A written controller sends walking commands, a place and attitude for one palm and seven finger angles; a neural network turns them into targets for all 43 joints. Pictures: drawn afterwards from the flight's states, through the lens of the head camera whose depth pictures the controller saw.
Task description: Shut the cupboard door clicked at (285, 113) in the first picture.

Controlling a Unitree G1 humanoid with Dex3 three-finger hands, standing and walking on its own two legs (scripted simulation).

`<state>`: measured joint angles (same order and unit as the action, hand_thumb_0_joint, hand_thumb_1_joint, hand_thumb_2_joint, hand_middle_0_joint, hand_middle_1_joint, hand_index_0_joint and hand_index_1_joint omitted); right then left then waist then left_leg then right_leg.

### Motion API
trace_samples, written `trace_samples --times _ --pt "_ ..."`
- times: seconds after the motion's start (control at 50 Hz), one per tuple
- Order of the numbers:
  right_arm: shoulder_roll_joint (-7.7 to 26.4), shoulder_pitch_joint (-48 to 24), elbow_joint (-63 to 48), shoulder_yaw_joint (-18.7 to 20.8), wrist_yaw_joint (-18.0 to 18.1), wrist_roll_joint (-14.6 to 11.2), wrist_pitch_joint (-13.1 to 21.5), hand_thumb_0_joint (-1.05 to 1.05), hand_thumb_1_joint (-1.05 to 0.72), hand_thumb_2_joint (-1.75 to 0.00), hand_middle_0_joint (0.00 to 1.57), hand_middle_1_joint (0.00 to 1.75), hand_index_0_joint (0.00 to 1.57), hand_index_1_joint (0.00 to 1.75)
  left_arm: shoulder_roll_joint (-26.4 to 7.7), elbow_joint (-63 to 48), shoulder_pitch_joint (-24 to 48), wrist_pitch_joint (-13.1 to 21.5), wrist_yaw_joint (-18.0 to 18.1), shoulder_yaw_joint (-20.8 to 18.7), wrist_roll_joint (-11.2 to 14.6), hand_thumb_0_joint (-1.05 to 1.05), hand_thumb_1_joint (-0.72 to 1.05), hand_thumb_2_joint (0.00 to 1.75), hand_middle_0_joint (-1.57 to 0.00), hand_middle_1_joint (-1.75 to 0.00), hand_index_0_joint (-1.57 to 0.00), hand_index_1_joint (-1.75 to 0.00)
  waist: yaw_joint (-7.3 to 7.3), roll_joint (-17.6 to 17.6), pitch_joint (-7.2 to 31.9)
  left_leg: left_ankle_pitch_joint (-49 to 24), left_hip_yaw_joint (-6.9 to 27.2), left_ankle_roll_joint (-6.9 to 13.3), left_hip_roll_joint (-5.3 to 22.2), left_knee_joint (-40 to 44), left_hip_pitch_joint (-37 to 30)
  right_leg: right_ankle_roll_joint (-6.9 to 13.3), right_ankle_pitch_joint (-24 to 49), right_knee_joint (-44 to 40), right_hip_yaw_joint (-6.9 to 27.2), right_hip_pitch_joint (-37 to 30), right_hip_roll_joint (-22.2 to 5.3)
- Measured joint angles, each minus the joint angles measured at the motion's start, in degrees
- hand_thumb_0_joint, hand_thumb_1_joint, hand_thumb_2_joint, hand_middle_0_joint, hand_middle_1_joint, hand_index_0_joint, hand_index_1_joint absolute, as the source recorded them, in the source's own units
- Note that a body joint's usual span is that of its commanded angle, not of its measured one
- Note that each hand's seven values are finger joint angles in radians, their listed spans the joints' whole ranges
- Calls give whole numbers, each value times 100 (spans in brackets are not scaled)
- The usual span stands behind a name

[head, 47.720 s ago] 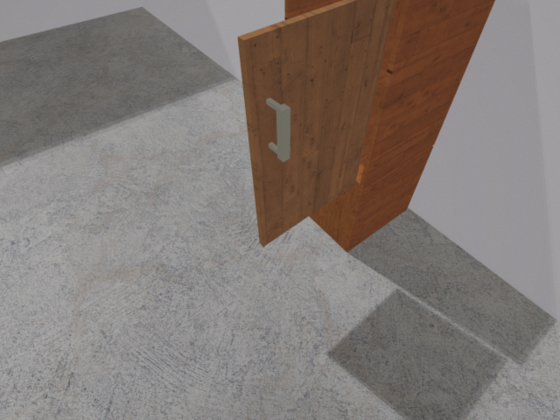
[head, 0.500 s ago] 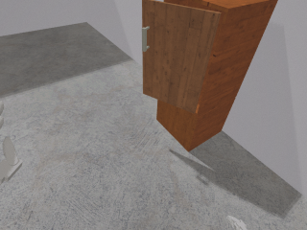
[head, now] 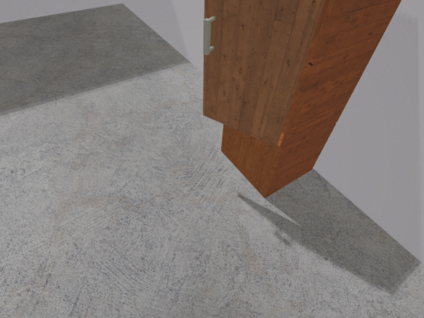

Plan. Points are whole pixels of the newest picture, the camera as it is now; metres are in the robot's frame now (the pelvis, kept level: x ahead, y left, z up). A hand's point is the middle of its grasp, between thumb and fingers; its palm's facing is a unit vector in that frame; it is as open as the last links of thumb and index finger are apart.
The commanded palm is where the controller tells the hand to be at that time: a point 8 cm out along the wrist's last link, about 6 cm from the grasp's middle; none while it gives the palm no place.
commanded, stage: let the arm hang, fingers relaxed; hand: left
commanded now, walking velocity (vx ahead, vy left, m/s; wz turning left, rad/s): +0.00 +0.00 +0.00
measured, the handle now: (209, 35) +1.03 +0.06 +0.06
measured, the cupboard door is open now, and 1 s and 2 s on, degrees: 25 25 25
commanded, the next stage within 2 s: look to check the result in 0.64 s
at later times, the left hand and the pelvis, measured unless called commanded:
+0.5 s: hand out of the picture -0.01 +0.17 -0.17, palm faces +0.02 -0.99 -0.15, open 7.4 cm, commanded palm none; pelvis +0.01 +0.01 +0.00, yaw -1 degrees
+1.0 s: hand out of the picture -0.01 +0.19 -0.17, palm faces +0.00 -0.98 -0.22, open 7.4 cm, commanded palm none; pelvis +0.01 +0.01 +0.00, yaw -2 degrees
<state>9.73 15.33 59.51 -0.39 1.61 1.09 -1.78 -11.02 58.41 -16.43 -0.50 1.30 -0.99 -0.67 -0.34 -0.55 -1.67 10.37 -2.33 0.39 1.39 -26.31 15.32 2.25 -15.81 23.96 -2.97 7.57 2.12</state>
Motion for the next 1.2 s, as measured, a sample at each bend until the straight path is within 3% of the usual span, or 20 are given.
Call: trace_samples --times 0.2,0.58,1.2 --pt "-48 135 507 -9 41 -38 66 1 -91 -90 20 30 20 30 96 709 -167 30 6 63 10 0 92 90 -20 -30 -20 -30 1 99 25 -107 -150 67 -68 377 -343 -70 115 -304 144 -267 -71" --pt "-260 213 624 -10 67 -40 125 1 -91 -90 20 30 20 30 469 812 -274 103 43 102 -7 0 91 90 -20 -30 -20 -30 2 44 151 -81 -237 123 -134 424 -433 -125 49 -225 223 -278 -146" --pt "238 -153 566 60 20 -43 132 1 -91 -90 20 30 20 30 -49 751 122 135 -9 23 -21 0 91 90 -20 -30 -20 -30 -14 101 -10 -146 -227 81 -91 538 -517 -83 130 -369 221 -372 -97"
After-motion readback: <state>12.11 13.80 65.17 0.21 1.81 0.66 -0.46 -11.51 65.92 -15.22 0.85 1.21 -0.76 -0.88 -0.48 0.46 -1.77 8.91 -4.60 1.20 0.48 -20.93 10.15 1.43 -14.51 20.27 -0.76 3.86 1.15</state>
